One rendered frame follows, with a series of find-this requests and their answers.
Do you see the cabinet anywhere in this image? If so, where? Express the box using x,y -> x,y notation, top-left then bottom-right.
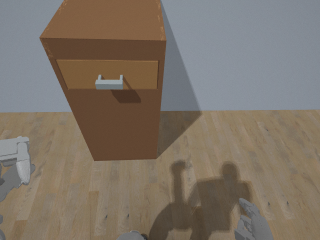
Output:
39,0 -> 167,161

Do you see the drawer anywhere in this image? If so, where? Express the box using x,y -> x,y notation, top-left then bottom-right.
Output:
56,59 -> 158,89

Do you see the right robot hand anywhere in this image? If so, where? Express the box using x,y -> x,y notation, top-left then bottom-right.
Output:
234,198 -> 274,240

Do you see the handle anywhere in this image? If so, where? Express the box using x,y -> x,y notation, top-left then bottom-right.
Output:
95,74 -> 123,90

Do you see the left robot hand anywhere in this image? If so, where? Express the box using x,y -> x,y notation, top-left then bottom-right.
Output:
0,135 -> 36,202

